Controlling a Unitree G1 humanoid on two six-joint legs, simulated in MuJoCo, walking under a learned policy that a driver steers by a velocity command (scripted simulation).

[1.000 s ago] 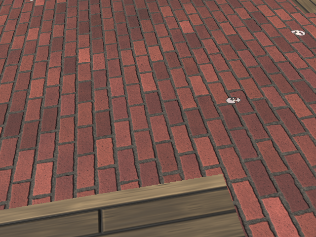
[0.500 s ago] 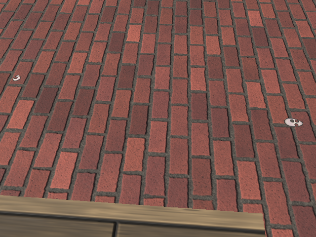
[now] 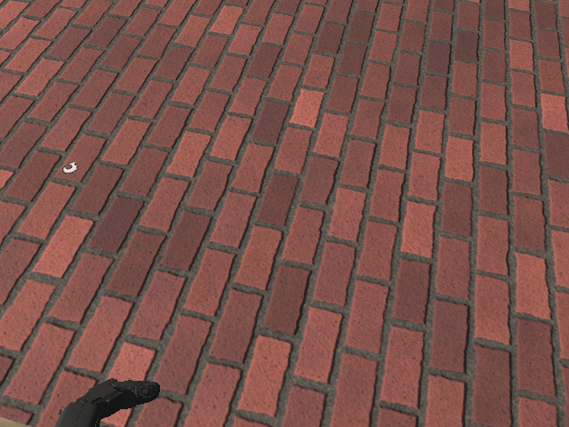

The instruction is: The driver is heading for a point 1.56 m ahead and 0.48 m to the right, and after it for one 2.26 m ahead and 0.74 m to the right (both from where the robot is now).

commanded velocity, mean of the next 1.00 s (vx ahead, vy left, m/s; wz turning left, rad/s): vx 0.50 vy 0.00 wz -0.36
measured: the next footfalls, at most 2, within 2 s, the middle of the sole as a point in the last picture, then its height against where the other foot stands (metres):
right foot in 0.06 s outside the picture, level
left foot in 0.54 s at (234, 421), level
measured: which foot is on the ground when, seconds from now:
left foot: down 0.00-0.06, up 0.08-0.52, down 0.54-1.00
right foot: up 0.00-0.04, down 0.06-0.56, up 0.58-1.00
